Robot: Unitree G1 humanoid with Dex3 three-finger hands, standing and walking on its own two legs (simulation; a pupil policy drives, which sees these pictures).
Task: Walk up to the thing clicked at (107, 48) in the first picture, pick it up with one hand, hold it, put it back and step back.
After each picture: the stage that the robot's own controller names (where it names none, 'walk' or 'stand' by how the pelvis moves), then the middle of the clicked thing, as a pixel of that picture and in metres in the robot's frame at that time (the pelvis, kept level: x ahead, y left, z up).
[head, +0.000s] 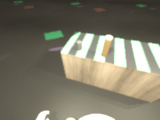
stand; (106, 47) +0.80 -0.15 -0.05
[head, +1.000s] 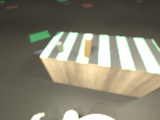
rise first; (87, 46) +0.70 +0.07 -0.02
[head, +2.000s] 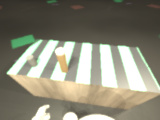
stand; (62, 61) +0.48 +0.26 -0.02
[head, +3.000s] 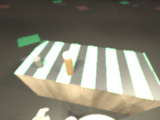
stand; (68, 64) +0.48 +0.20 -0.05
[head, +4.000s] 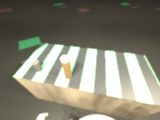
stand; (67, 68) +0.45 +0.21 -0.05
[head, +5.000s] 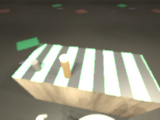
stand; (66, 67) +0.46 +0.22 -0.05
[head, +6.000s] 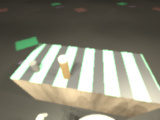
stand; (65, 68) +0.44 +0.23 -0.05
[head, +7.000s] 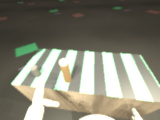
rise first; (66, 71) +0.43 +0.23 -0.05
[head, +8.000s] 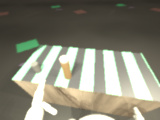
go down; (66, 68) +0.44 +0.23 -0.05
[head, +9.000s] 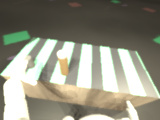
go down; (63, 64) +0.46 +0.21 -0.03
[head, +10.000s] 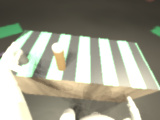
go down; (60, 59) +0.47 +0.21 +0.00
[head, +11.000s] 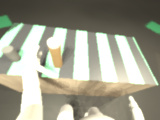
close in; (56, 55) +0.46 +0.22 +0.03
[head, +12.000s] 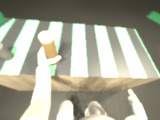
close; (51, 51) +0.47 +0.23 +0.05
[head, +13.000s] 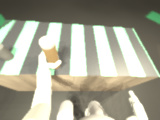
lift; (52, 55) +0.44 +0.21 +0.06
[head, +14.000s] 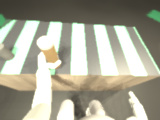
lift; (51, 55) +0.44 +0.22 +0.06
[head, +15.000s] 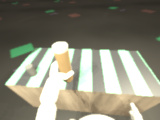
hold; (64, 64) +0.32 +0.16 +0.18
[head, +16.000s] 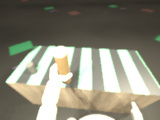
hold; (63, 67) +0.33 +0.17 +0.14
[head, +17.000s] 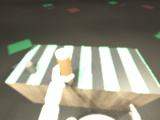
hold; (65, 68) +0.34 +0.16 +0.11
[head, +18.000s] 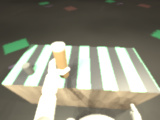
crouch; (61, 62) +0.38 +0.19 +0.12
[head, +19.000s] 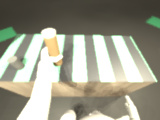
lower; (53, 50) +0.47 +0.22 +0.10
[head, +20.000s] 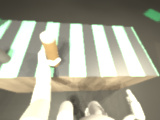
lower; (51, 52) +0.46 +0.21 +0.05
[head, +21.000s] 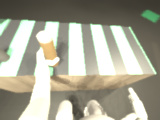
lower; (50, 52) +0.47 +0.22 +0.05
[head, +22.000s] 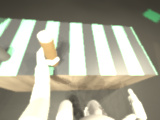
lower; (50, 51) +0.46 +0.22 +0.06
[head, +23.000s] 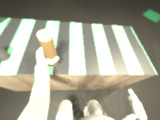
lower; (49, 50) +0.47 +0.22 +0.06
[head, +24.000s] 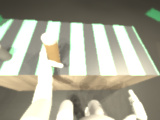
open; (53, 53) +0.46 +0.20 +0.05
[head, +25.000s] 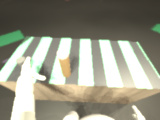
sink last; (64, 65) +0.42 +0.19 +0.01
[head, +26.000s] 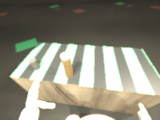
stand; (67, 66) +0.45 +0.21 +0.00
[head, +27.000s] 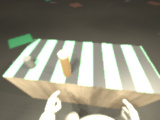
stand; (65, 65) +0.43 +0.21 +0.01
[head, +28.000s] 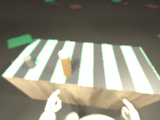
stand; (66, 65) +0.43 +0.20 +0.01
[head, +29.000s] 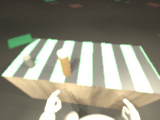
stand; (65, 64) +0.44 +0.21 +0.01
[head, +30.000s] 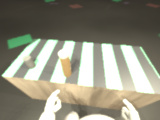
stand; (65, 64) +0.44 +0.20 +0.02
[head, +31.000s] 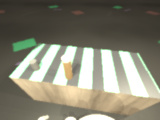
stand; (67, 68) +0.45 +0.20 -0.03
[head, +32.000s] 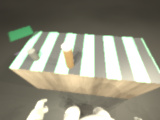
walk; (68, 57) +0.49 +0.19 -0.02
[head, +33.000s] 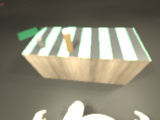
walk; (68, 41) +0.71 +0.27 -0.02
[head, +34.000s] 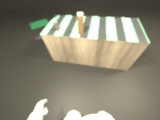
walk; (80, 24) +1.02 +0.18 -0.02
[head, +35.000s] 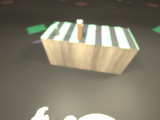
stand; (79, 30) +1.06 +0.20 -0.04
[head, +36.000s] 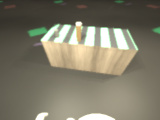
stand; (78, 32) +1.07 +0.19 -0.05
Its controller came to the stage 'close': yes
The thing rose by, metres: 0.21
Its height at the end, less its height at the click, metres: +0.00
